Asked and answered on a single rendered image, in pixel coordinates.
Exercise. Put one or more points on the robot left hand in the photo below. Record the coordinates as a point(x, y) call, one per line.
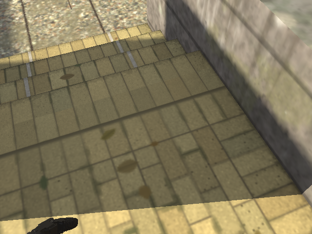
point(55, 226)

